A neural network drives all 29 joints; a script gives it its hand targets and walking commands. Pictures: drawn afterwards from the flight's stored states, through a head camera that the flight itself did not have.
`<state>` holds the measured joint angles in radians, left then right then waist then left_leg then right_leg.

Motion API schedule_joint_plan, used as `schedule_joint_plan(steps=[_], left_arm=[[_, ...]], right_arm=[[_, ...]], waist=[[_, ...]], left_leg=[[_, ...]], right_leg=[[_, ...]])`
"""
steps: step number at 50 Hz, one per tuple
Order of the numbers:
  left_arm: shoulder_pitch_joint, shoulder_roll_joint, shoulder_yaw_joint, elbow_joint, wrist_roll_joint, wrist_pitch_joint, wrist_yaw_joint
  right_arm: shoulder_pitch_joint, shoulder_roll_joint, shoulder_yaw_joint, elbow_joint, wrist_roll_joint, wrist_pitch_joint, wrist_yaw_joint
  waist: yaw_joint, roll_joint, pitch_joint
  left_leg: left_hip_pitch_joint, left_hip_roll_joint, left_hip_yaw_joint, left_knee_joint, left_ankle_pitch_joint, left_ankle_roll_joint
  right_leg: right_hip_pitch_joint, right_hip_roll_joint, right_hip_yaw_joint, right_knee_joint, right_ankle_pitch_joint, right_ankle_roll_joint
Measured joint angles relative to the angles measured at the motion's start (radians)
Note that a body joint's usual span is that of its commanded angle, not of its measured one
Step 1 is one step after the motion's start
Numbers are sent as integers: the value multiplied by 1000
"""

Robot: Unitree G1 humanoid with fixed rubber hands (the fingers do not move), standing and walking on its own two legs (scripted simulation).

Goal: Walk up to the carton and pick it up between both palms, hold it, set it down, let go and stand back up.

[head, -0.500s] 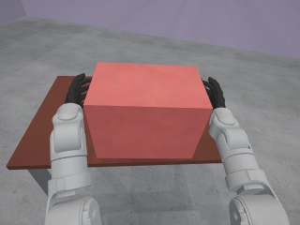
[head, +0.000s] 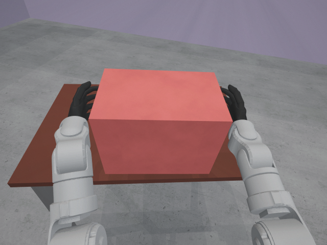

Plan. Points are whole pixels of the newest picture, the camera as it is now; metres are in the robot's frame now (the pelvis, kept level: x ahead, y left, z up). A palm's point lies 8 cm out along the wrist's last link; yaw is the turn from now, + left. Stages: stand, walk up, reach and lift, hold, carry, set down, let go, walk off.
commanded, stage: hold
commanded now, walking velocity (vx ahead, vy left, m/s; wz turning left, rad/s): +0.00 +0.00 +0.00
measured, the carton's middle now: (159, 123) +0.38 +0.01 +0.13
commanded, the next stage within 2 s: set down in 0.76 s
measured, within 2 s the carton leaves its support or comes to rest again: neither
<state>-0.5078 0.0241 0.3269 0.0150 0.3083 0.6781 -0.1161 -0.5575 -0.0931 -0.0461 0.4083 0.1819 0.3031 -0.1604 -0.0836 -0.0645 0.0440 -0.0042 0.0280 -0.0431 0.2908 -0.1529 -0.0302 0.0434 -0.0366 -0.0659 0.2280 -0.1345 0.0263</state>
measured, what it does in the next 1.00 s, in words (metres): stands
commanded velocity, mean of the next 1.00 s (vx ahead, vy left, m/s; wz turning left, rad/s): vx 0.00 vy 0.00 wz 0.00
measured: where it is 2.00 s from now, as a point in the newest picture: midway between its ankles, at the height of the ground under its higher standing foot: outside the picture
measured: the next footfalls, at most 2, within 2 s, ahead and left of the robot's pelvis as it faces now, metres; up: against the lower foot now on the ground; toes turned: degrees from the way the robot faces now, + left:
none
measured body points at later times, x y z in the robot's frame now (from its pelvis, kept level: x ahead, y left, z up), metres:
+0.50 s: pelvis -0.01 +0.00 +0.00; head -0.04 +0.02 +0.45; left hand +0.36 +0.18 +0.18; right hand +0.36 -0.18 +0.18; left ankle +0.02 +0.14 -0.75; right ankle +0.00 -0.14 -0.75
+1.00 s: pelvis +0.00 +0.00 +0.00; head -0.05 +0.03 +0.45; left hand +0.37 +0.18 +0.21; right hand +0.37 -0.18 +0.20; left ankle +0.02 +0.14 -0.75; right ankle +0.00 -0.14 -0.75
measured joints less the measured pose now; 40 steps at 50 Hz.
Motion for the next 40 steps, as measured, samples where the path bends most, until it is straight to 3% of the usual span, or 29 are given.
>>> schedule_joint_plan(steps=[40], left_arm=[[-50, 4, 22, 62, 11, -9, -4]], right_arm=[[-46, 12, -28, 64, -28, -11, 12]], waist=[[-3, -7, 2]], left_leg=[[-4, -4, 0, -6, 11, 3]], right_leg=[[-8, -4, 0, 5, 5, 1]])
